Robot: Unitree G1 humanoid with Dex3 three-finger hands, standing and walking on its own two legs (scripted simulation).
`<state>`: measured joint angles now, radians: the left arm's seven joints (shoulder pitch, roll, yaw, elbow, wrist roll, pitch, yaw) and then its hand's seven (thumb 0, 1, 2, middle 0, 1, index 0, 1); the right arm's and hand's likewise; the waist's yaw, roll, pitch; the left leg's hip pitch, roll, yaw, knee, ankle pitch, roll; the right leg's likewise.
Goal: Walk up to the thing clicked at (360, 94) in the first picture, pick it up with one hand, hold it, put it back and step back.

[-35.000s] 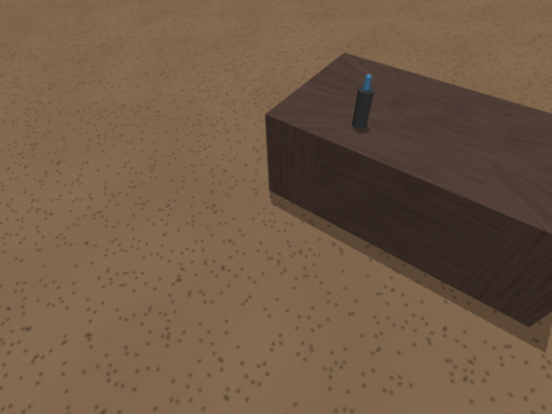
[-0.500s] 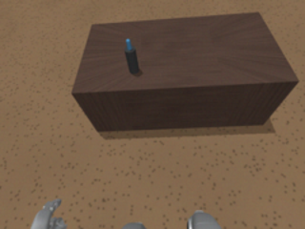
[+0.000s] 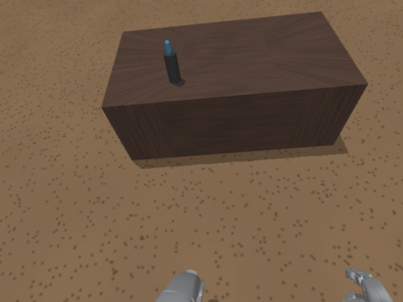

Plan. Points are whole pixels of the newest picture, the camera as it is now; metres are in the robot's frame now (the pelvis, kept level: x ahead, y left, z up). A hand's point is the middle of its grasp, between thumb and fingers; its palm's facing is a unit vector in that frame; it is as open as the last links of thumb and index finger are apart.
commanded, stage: step back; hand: left
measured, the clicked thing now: (171, 61) +1.08 +0.25 -0.21
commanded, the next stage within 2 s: stand in 1.10 s
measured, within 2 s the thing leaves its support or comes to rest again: neither
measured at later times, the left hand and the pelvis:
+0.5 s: hand out of the picture -0.04 +0.28 -0.15, palm faces +0.09 -0.93 -0.36, open 7.4 cm; pelvis -0.07 +0.01 +0.00, yaw +4 degrees
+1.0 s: hand out of the picture +0.05 +0.30 -0.14, palm faces +0.08 -0.92 -0.39, open 7.4 cm; pelvis -0.02 +0.03 +0.00, yaw +5 degrees
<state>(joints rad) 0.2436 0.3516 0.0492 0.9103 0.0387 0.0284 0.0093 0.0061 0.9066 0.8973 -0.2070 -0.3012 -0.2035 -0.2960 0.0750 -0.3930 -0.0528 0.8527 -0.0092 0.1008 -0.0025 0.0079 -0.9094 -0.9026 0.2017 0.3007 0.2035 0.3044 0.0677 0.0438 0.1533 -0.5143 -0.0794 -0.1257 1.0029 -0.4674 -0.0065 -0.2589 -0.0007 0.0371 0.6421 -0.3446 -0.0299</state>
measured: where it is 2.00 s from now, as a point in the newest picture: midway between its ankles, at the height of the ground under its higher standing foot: outside the picture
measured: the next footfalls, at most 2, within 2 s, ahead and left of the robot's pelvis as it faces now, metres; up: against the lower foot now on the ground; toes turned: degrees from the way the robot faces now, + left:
left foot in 0.22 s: -0.03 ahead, +0.14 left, +0.00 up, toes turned +4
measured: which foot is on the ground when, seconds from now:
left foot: up 0.00-0.20, down 0.22-1.00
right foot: down 0.00-1.00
